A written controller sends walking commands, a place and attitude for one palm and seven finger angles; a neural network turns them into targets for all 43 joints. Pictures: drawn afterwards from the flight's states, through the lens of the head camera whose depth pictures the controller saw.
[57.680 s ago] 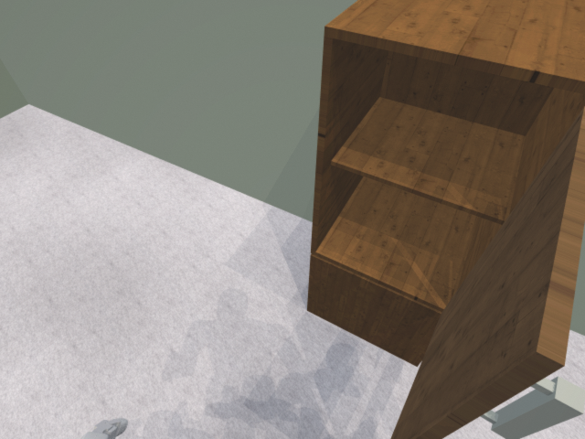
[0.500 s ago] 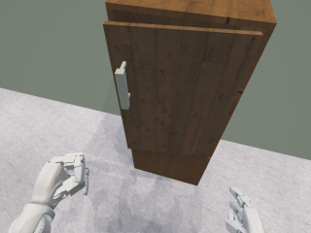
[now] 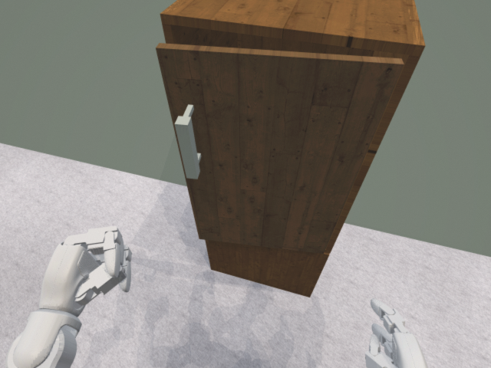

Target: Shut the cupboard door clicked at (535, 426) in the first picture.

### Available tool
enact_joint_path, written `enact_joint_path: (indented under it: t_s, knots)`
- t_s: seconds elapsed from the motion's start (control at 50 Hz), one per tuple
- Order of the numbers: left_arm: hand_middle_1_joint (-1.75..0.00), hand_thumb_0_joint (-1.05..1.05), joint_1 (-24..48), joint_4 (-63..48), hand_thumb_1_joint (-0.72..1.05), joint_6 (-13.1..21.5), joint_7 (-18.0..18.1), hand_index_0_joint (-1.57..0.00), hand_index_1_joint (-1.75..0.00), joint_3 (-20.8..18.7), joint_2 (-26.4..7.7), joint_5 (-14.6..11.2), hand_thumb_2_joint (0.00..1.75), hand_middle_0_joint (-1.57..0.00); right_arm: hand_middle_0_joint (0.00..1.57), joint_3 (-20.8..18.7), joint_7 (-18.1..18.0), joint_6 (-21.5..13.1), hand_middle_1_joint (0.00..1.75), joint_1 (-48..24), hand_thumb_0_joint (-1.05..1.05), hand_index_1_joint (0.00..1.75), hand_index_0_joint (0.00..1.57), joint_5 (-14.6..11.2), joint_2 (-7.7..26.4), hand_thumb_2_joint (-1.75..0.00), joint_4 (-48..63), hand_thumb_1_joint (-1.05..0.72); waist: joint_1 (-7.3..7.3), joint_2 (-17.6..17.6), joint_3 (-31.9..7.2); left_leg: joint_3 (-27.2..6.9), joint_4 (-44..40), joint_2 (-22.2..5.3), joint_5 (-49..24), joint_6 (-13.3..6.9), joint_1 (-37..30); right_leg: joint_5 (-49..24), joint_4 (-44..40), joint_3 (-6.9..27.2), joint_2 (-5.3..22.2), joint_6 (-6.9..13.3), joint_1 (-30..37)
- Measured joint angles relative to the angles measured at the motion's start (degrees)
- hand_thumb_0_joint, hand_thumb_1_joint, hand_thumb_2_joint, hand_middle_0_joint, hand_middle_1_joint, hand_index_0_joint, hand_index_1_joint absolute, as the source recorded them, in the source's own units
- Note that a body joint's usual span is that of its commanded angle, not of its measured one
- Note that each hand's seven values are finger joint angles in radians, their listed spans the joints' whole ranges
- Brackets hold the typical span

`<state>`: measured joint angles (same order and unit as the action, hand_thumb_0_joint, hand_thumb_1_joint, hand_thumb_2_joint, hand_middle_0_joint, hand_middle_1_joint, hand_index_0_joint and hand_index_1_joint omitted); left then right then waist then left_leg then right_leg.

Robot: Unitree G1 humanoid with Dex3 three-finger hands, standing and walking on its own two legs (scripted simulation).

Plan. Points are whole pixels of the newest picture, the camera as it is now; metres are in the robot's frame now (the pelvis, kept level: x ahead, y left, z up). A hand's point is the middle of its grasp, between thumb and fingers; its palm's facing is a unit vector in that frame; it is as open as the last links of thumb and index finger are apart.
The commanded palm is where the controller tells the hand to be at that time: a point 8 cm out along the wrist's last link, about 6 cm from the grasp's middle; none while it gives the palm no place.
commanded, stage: bring the fist close to the handle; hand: left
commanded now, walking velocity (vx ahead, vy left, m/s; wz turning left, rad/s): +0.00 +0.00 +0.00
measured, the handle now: (191, 142) +0.50 +0.14 +0.09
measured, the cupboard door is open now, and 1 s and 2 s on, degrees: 9 9 5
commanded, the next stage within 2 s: push the door shut along its arc in 1.48 s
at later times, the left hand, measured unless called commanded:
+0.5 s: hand (163, 234) +0.29 +0.15 +0.08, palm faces -0.12 -0.99 -0.03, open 3.1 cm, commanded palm +0.28 +0.21 +0.09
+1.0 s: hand (185, 186) +0.38 +0.13 +0.09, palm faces -0.08 -1.00 -0.02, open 3.1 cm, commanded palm +0.36 +0.18 +0.09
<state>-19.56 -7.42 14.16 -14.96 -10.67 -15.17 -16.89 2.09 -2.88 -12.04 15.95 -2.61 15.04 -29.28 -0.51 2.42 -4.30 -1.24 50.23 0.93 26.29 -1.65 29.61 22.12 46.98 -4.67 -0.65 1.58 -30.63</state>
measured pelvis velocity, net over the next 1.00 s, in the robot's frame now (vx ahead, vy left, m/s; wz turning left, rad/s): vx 0.00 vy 0.00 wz -0.02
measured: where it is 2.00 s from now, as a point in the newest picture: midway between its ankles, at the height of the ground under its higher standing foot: outside the picture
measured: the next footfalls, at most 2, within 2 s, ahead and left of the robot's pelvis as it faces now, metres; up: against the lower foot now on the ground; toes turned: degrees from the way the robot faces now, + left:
none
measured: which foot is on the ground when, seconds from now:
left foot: down 0.00-1.00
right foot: down 0.00-1.00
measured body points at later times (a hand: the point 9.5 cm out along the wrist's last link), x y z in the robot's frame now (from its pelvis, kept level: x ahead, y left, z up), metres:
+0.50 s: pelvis +0.00 +0.00 +0.00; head +0.03 -0.01 +0.45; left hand +0.29 +0.20 +0.09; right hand +0.15 -0.24 -0.08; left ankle -0.01 +0.10 -0.70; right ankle +0.02 -0.11 -0.70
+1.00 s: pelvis +0.00 +0.00 +0.00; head +0.04 -0.01 +0.45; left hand +0.38 +0.19 +0.10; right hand +0.12 -0.25 -0.10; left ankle -0.01 +0.10 -0.70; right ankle +0.02 -0.11 -0.70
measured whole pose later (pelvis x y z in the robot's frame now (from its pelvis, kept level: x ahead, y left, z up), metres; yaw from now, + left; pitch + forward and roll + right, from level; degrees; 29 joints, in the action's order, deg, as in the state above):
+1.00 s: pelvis +0.00 +0.00 +0.00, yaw -1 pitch +8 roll +0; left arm 20.4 28.5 12.6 -8.7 -8.1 -13.3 -11.1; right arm 1.7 -2.4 -5.3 15.5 -2.3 14.3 -34.0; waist 2.3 1.2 -3.6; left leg 0.7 47.1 1.2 24.2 -1.5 31.2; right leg 20.6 46.0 -2.7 -0.5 1.7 -33.8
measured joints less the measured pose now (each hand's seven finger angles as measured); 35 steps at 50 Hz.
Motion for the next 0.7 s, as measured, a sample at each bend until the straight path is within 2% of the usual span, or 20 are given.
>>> enact_joint_path:
  t_s: [0.12, 0.18, 0.28, 0.4, 0.46, 0.6, 0.7]
  knots:
    - [-1.5, 0.01, -0.9, 2.1, 0.9, -4.0, -1.9, -1.3, -1.5, 1.7, -0.2, 0.1, 0.9, -1.3, 0.2, 0.3, -0.4, 0.9, 0.3, -0.3, 0.02, 0.3, 0.2, 0.0, -0.3, -0.9, 0.7, -0.9, 0.29, 0.7, -0.1, 0.4, -0.8, 0.1, -0.4, 0.0, -0.4, -0.3, -0.3, 0.4, 0.1, 0.0, 0.0]
    - [-1.5, 0.01, 0.6, 2.9, 0.9, -3.1, -1.1, -1.3, -1.5, 1.3, -0.5, -0.1, 0.9, -1.3, 0.2, 0.5, -1.0, 0.8, 0.3, -0.4, 0.02, 0.3, 0.2, 0.2, -0.5, -0.9, 0.5, -0.9, 0.12, 0.4, 0.3, 0.3, -0.6, 0.1, -0.5, 0.1, -0.3, -0.2, -0.1, 0.3, 0.1, 0.1, -0.1]
    - [-1.5, 0.01, 8.1, 6.5, 0.9, -0.3, -0.1, -1.3, -1.5, -0.3, -0.2, -0.3, 0.9, -1.31, 0.2, 0.7, -1.1, 0.6, 0.3, -1.0, 0.02, 0.3, 0.2, 0.0, -0.3, -0.9, -1.3, -0.9, -0.04, 0.0, 1.0, -0.4, 0.4, 0.0, -0.4, 0.3, 0.9, -0.2, 0.6, -0.4, 0.1, 0.3, -0.8]
    - [-1.5, 0.01, 13.8, 10.9, 0.9, -3.9, -1.1, -1.3, -1.5, 3.1, 0.4, 1.2, 0.9, -1.3, 0.2, 0.5, -1.1, 1.1, 0.3, -0.7, 0.02, 0.3, 0.2, -0.3, 0.2, -0.9, -1.7, -0.9, 0.86, 0.7, 0.6, 0.0, -0.5, 0.3, -0.9, 0.1, 1.0, -0.6, 0.0, 0.0, 0.3, 0.1, -1.1]
    - [-1.5, 0.01, 16.1, 12.9, 0.9, -5.4, 0.1, -1.3, -1.5, 4.2, 0.8, 2.0, 0.9, -1.3, 0.2, 0.4, -1.2, 1.7, 0.3, -0.6, 0.02, 0.3, 0.2, -0.1, 0.1, -0.9, -1.7, -0.9, 1.42, 0.4, 0.8, 0.7, -1.4, 0.4, -1.2, 0.0, 0.5, -0.7, -0.2, 0.7, 0.4, 0.0, -1.2]
    - [-1.5, 0.01, 21.0, 16.8, 0.9, -3.0, 4.4, -1.3, -1.5, 1.9, 1.4, 3.0, 0.9, -1.3, 0.2, 0.2, -0.3, 3.0, 0.3, 0.0, 0.02, 0.3, 0.2, 0.3, -0.6, -0.9, -2.4, -0.9, 1.67, -0.8, 0.6, 1.7, -2.8, 0.3, -1.5, 0.1, -0.3, -0.9, -0.6, 1.7, 0.2, 0.1, -1.2]
    - [-1.5, 0.01, 25.0, 21.8, 0.9, -3.0, 3.7, -1.3, -1.5, 1.9, 0.8, 3.6, 0.9, -1.3, 0.2, -0.1, 0.1, 4.2, 0.3, 0.1, 0.02, 0.3, 0.2, 0.0, -0.2, -0.9, -3.1, -0.9, 1.56, -0.5, 0.8, 1.4, -2.7, 0.2, -1.6, 0.1, 0.2, -1.0, -0.9, 1.4, 0.2, 0.1, -1.4]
